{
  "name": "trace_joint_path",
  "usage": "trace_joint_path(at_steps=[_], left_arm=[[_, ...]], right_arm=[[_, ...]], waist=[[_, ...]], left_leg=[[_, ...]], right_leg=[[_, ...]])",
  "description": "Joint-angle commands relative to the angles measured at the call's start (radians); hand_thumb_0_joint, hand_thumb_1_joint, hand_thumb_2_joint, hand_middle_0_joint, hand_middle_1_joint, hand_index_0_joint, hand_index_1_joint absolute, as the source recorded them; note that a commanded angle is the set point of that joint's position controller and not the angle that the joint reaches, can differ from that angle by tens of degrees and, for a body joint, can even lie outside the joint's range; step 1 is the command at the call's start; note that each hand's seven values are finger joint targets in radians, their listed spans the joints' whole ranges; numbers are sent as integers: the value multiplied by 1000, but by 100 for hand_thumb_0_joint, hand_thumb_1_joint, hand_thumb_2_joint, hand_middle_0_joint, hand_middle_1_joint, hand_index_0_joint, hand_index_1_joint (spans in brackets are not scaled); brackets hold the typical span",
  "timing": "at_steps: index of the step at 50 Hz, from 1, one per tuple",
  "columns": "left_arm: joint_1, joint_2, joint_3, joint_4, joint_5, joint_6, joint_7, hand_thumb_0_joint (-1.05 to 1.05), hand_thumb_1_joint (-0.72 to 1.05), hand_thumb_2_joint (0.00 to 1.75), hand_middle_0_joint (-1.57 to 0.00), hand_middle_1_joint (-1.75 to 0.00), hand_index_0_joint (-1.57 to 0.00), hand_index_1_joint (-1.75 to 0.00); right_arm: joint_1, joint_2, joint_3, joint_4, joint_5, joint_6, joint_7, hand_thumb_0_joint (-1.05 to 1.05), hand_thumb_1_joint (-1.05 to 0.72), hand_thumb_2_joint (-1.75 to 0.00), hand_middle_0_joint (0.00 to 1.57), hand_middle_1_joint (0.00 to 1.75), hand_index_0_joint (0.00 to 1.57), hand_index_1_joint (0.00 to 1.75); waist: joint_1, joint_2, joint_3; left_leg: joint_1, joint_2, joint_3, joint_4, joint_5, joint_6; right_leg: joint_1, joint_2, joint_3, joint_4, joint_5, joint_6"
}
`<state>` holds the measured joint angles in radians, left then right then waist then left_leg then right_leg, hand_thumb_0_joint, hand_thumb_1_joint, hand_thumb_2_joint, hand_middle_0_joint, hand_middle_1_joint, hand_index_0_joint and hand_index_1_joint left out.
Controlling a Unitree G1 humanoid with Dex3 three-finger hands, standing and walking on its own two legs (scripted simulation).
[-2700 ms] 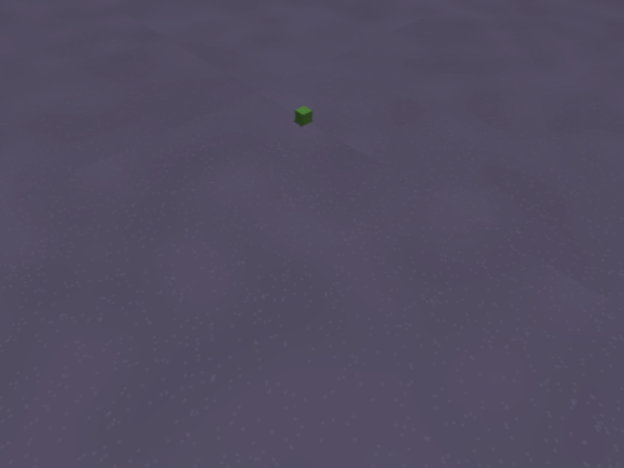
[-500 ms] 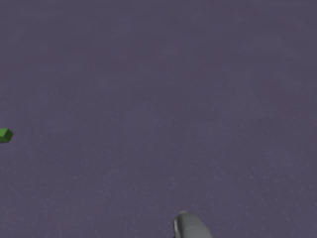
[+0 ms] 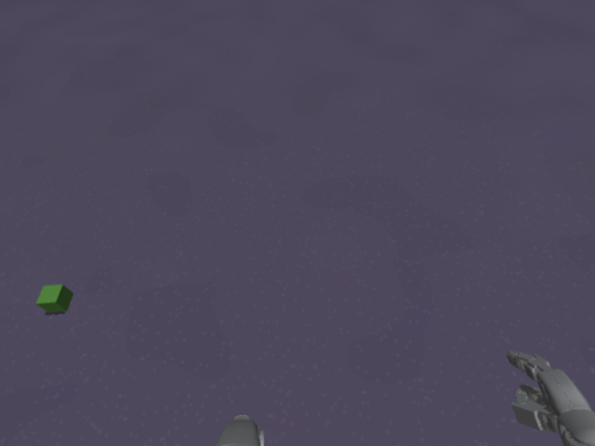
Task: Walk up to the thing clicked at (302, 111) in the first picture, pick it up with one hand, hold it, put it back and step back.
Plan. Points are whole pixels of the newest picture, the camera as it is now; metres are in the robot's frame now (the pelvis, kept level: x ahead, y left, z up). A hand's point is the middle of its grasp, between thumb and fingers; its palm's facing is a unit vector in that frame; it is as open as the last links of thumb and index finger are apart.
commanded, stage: walk up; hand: left
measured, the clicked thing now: (55, 298) +0.69 +0.96 -0.69
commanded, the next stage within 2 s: none
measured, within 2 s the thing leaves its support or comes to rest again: neither
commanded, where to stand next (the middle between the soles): +0.20 +0.94 m, yaw -37 degrees
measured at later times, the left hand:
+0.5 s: hand (1, 366) +0.25 +0.49 -0.09, palm faces -0.13 -0.77 -0.62, open 7.3 cm
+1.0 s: hand out of the picture +0.32 +0.71 -0.12, palm faces -0.34 -0.78 -0.52, open 7.3 cm
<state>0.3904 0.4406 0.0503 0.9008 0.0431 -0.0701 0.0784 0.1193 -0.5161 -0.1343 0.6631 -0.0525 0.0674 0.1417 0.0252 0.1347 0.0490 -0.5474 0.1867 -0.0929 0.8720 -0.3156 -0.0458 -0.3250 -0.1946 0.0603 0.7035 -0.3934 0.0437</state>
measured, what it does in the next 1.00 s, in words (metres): steps to the left, turning right: right foot, then left foot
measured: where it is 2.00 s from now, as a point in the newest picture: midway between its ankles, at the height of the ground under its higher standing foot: outside the picture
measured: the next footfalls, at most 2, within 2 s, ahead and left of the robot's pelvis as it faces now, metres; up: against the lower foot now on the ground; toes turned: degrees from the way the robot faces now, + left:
right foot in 0.38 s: +0.20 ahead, +0.06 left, +0.00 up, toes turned -16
left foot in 0.74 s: +0.20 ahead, +0.51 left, +0.00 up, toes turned -14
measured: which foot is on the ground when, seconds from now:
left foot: down 0.00-0.38, up 0.40-0.72, down 0.74-1.00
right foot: down 0.00-0.02, up 0.04-0.36, down 0.38-0.76, up 0.78-1.00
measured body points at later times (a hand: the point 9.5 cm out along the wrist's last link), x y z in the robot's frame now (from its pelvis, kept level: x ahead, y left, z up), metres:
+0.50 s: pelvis +0.10 +0.20 +0.00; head +0.12 +0.15 +0.45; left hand +0.26 +0.53 -0.05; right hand +0.12 -0.12 -0.13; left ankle +0.11 +0.30 -0.62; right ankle +0.16 +0.07 -0.69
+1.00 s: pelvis +0.14 +0.46 +0.02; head +0.20 +0.43 +0.46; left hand +0.33 +0.75 -0.08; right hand +0.07 +0.14 -0.09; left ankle +0.16 +0.52 -0.69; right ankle +0.15 +0.35 -0.64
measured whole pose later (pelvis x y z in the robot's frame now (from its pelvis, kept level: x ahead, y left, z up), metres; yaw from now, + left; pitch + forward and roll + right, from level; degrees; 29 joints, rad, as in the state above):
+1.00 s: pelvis +0.14 +0.46 +0.02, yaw -19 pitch +0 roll -2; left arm 0.27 0.44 0.06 0.85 -0.02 -0.03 0.10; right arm 0.32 -0.40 -0.09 0.67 -0.09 0.07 0.05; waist -0.09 0.04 0.14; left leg -0.37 0.00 0.10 0.78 -0.41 0.08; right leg -0.62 0.05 -0.05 1.12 -0.45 -0.03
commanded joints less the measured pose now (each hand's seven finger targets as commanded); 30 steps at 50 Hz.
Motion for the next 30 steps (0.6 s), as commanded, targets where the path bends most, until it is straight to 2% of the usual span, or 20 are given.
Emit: trace_joint_path(at_steps=[1, 2, 3, 4, 5, 6, 7, 8, 10, 12, 15, 17, 18, 19, 20, 21, 22, 24, 26, 30], left_arm=[[-121, 237, 68, -105, 4, -11, 42, 0, 90, 90, -20, -30, -20, -30], [-111, 163, 52, -120, -16, -5, 53, 0, 90, 90, -20, -30, -20, -30], [-57, 173, 41, -92, -21, -9, 79, 0, 90, 90, -20, -30, -20, -30], [-45, 213, 32, -69, -23, -11, 81, 0, 90, 90, -20, -30, -20, -30], [-67, 250, 44, -42, -46, -10, 72, 0, 90, 90, -20, -30, -20, -30], [-38, 266, 60, -13, -64, -4, 62, 0, 90, 90, -20, -30, -20, -30], [17, 275, 67, 7, -69, 2, 56, 0, 90, 90, -20, -30, -20, -30], [57, 259, 65, 24, -64, 5, 50, 0, 90, 90, -20, -30, -20, -30], [44, 224, 59, 10, -60, 9, 42, 0, 90, 90, -20, -30, -20, -30], [5, 215, 57, -30, -61, 9, 40, 0, 90, 90, -20, -30, -20, -30], [65, 203, 69, -48, -60, 15, 38, 0, 90, 90, -20, -30, -20, -30], [266, 226, 98, -5, -51, 14, 49, 0, 90, 90, -20, -30, -20, -30], [309, 286, 124, -9, -35, 15, 58, 0, 90, 90, -20, -30, -20, -30], [275, 338, 141, -50, -18, 16, 67, 0, 90, 90, -20, -30, -20, -30], [174, 314, 125, -109, -20, 18, 70, 0, 90, 90, -20, -30, -20, -30], [78, 325, 121, -151, -30, 15, 74, 0, 90, 90, -20, -30, -20, -30], [-4, 319, 116, -179, -38, 7, 80, 0, 90, 90, -20, -30, -20, -30], [-92, 311, 115, -206, -26, -2, 73, 0, 90, 90, -20, -30, -20, -30], [-134, 322, 122, -203, -11, -6, 61, 0, 90, 90, -20, -30, -20, -30], [-104, 374, 143, -186, 9, -4, 39, 0, 90, 90, -20, -30, -20, -30]], right_arm=[[354, -199, -95, 31, -30, -22, -38, 0, -90, -90, 20, 30, 20, 30], [294, -291, -97, 16, -26, -41, -57, 0, -90, -90, 20, 30, 20, 30], [200, -343, -109, 0, -10, -50, -76, 0, -90, -90, 20, 30, 20, 30], [127, -313, -105, -25, -1, -49, -87, 0, -90, -90, 20, 30, 20, 30], [99, -224, -79, -39, -8, -50, -94, 0, -90, -90, 20, 30, 20, 30], [90, -190, -58, -41, -15, -50, -98, 0, -90, -90, 20, 30, 20, 30], [67, -165, -50, -42, -14, -53, -100, 0, -90, -90, 20, 30, 20, 30], [50, -149, -43, -46, -16, -54, -102, 0, -90, -90, 20, 30, 20, 30], [58, -102, -27, -62, -27, -51, -101, 0, -90, -90, 20, 30, 20, 30], [90, -94, -30, -83, -30, -45, -100, 0, -90, -90, 20, 30, 20, 30], [40, -94, -33, -119, -32, -30, -97, 0, -90, -90, 20, 30, 20, 30], [-50, -93, -27, -161, -21, -25, -87, 0, -90, -90, 20, 30, 20, 30], [0, -60, -15, -166, -14, -25, -82, 0, -90, -90, 20, 30, 20, 30], [99, -36, -5, -158, -12, -16, -84, 0, -90, -90, 20, 30, 20, 30], [180, -86, -17, -123, -19, 5, -94, 0, -90, -90, 20, 30, 20, 30], [172, -141, -43, -128, -21, 17, -99, 0, -90, -90, 20, 30, 20, 30], [154, -165, -53, -116, -25, 24, -102, 0, -90, -90, 20, 30, 20, 30], [133, -183, -51, -90, -26, 21, -83, 0, -90, -90, 20, 30, 20, 30], [180, -162, -46, -62, -26, 27, -61, 0, -90, -90, 20, 30, 20, 30], [159, -125, -39, -66, -23, 31, -40, 0, -90, -90, 20, 30, 20, 30]], waist=[[-287, 112, -121], [-220, 339, -65], [-158, 399, -112], [-132, 331, -100], [-136, 229, -61], [-114, 211, -71], [-89, 199, -88], [-72, 180, -118], [-84, 126, -127], [-111, 82, -109], [-64, 33, -75], [75, -88, -146], [105, -210, -173], [70, -386, -210], [13, -228, -201], [-13, -175, -130], [-29, -135, -84], [-65, -157, -17], [-96, -209, 1], [-63, -322, -3]], left_leg=[[517, -52, -21, -360, -221, 87], [512, 139, -335, -529, 28, 100], [492, 212, -506, -591, -11, 168], [418, 205, -444, -582, 7, 178], [376, 130, -257, -504, 153, 131], [394, 85, -157, -437, 238, 118], [434, 58, -90, -373, 337, 141], [476, 47, -60, -321, 464, 189], [490, 48, 0, -291, 659, 242], [447, 80, 17, -317, 719, 258], [259, 62, 71, -292, 582, 196], [49, -16, 161, -52, 536, 120], [-131, -86, 166, 122, 310, 66], [-299, -159, 115, 345, -272, 14], [-256, -115, -35, 489, -280, -16], [-260, -123, -67, 606, -267, -43], [-253, -100, -88, 645, -229, -23], [-128, -74, -90, 591, -137, 28], [-56, -91, -51, 539, -80, 44], [8, -93, 54, 325, -81, 51]], right_leg=[[-457, 159, -137, 413, -30, -111], [-636, 282, -74, 603, -253, -107], [-615, 213, 9, 706, -244, -136], [-585, 153, 19, 705, -163, -135], [-545, 138, 26, 638, -85, -118], [-516, 135, 31, 581, -44, -108], [-485, 127, 14, 536, -15, -101], [-460, 132, -29, 496, -16, -91], [-390, 146, -93, 398, -44, -61], [-320, 140, -135, 287, 1, -70], [-107, 131, -146, 119, 130, -105], [269, 140, -117, -102, 336, -148], [450, 90, -6, -142, 307, -179], [515, -160, 362, -207, 275, -290], [378, -263, 510, -283, 40, -345], [230, -321, 583, -337, 44, -420], [110, -313, 587, -366, -44, -423], [-111, -194, 407, -366, -161, -327], [-193, -98, 227, -307, -134, -258], [-252, 4, 114, -249, -201, -221]])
